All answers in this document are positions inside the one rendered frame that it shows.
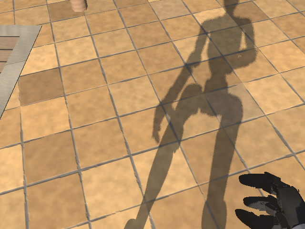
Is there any right robot hand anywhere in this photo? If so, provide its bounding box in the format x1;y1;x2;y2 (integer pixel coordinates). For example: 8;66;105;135
234;172;305;229

